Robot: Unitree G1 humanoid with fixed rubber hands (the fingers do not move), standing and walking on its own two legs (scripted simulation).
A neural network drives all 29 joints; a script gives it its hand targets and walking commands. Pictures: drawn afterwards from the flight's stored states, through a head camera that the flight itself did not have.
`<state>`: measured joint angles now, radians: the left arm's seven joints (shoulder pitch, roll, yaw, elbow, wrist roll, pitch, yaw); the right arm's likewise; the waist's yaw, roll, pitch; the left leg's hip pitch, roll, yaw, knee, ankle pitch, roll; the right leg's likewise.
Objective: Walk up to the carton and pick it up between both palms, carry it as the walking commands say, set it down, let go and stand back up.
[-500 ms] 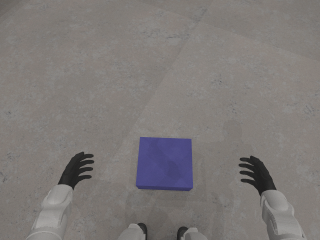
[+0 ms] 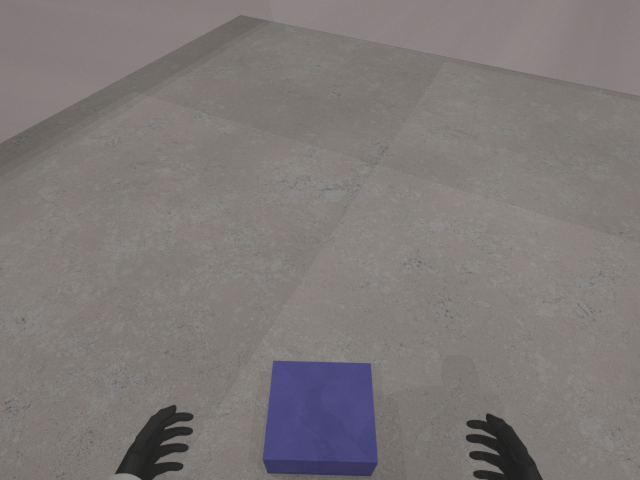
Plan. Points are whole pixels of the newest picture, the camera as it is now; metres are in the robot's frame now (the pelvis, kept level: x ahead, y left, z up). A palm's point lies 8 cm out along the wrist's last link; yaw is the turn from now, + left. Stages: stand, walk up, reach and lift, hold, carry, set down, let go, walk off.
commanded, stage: let go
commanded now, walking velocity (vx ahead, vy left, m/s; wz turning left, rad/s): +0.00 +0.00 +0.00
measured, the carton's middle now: (320, 416) +0.44 +0.01 -0.70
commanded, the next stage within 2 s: stand in 0.20 s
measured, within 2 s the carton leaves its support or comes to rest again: neither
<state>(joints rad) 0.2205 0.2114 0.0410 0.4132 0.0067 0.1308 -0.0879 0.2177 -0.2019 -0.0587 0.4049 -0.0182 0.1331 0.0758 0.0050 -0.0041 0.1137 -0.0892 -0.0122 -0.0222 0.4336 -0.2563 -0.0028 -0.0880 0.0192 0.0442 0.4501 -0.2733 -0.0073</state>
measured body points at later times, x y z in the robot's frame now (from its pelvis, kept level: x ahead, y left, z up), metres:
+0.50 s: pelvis +0.01 +0.01 +0.00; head +0.02 +0.01 +0.45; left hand +0.15 +0.30 -0.09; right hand +0.16 -0.29 -0.09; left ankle -0.01 +0.12 -0.74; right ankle -0.01 -0.12 -0.74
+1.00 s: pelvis +0.01 +0.01 +0.00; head +0.01 +0.02 +0.45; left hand +0.13 +0.32 -0.11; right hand +0.13 -0.29 -0.10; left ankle -0.01 +0.12 -0.74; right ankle -0.01 -0.12 -0.74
